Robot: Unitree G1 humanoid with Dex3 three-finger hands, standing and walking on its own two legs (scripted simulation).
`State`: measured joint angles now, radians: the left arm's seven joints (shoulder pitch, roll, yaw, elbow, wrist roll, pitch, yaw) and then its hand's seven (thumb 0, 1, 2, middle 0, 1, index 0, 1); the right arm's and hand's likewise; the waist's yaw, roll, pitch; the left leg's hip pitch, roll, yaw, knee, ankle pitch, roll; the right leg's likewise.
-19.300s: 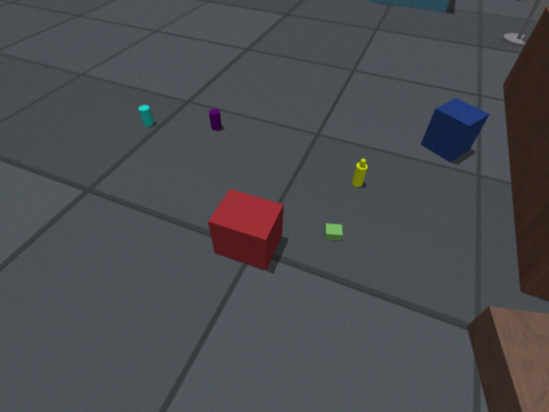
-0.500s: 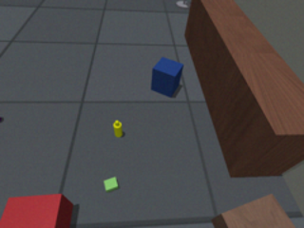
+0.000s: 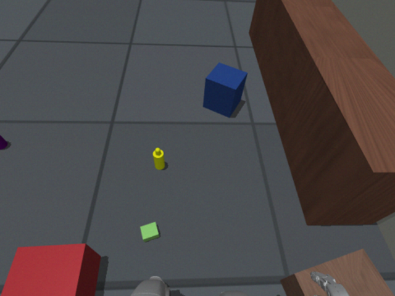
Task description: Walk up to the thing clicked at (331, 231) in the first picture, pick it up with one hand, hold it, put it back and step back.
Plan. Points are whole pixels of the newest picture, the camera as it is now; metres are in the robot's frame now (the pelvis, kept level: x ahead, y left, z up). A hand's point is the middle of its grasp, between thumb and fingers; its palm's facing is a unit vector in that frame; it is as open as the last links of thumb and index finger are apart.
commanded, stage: walk up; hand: left
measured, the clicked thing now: (149, 231) +0.46 +0.21 -0.73
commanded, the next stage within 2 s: stand in 0.44 s
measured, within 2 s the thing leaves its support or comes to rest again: neither
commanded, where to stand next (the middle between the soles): +0.04 +0.00 m, yaw -4 degrees
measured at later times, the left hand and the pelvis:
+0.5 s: hand out of the picture +0.02 +0.27 -0.13, palm faces +0.00 -0.92 -0.40, open 7.3 cm; pelvis -0.02 -0.01 +0.01, yaw -1 degrees
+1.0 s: hand out of the picture +0.05 +0.22 -0.12, palm faces -0.02 -0.94 -0.34, open 7.3 cm; pelvis -0.04 -0.03 +0.03, yaw +0 degrees
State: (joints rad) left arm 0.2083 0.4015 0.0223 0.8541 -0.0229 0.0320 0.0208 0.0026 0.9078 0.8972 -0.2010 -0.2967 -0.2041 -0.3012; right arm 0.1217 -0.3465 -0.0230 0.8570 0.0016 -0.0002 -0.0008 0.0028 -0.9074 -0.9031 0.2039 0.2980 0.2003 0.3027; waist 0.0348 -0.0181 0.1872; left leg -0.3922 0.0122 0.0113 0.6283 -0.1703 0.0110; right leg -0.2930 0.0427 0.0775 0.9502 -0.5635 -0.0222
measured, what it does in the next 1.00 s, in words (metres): steps on the spot: right foot, then left foot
